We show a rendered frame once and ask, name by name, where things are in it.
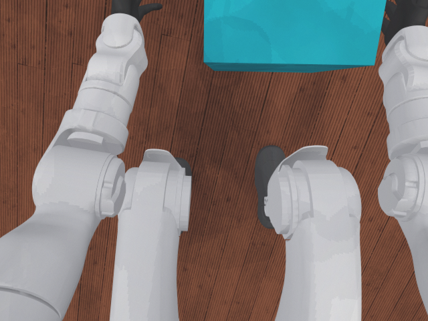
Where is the left robot forearm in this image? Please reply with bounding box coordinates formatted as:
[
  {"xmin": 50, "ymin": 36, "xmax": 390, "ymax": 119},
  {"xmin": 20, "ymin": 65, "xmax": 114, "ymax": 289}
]
[{"xmin": 32, "ymin": 13, "xmax": 148, "ymax": 203}]

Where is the left robot thigh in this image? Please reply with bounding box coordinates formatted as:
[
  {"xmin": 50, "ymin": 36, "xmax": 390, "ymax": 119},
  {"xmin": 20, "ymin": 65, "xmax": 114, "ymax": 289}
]
[{"xmin": 110, "ymin": 161, "xmax": 191, "ymax": 321}]

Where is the carton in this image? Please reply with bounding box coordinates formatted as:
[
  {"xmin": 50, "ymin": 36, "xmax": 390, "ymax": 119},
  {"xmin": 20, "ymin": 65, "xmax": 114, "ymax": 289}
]
[{"xmin": 204, "ymin": 0, "xmax": 387, "ymax": 73}]

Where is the robot left foot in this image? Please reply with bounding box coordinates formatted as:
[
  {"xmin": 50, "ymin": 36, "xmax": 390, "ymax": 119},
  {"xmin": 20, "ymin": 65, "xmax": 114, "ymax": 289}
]
[{"xmin": 174, "ymin": 157, "xmax": 192, "ymax": 233}]

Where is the robot left hand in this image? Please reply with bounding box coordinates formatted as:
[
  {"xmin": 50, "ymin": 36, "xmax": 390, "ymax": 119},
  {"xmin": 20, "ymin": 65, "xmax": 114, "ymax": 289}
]
[{"xmin": 111, "ymin": 0, "xmax": 163, "ymax": 23}]

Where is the left robot upper arm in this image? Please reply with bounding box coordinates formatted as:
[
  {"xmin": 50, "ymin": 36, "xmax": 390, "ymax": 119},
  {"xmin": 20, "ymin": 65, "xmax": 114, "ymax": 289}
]
[{"xmin": 0, "ymin": 145, "xmax": 126, "ymax": 321}]

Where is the right robot upper arm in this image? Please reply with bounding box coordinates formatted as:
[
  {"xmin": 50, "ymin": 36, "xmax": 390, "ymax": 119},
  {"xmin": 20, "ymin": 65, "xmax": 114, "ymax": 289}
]
[{"xmin": 378, "ymin": 153, "xmax": 428, "ymax": 315}]

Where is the right robot forearm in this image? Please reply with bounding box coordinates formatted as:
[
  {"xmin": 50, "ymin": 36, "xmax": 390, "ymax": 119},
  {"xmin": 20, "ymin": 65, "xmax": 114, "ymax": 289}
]
[{"xmin": 379, "ymin": 25, "xmax": 428, "ymax": 161}]

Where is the robot right hand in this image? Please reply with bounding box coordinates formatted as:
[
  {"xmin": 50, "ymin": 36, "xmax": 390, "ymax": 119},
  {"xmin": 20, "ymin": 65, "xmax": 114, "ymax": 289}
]
[{"xmin": 381, "ymin": 0, "xmax": 428, "ymax": 46}]

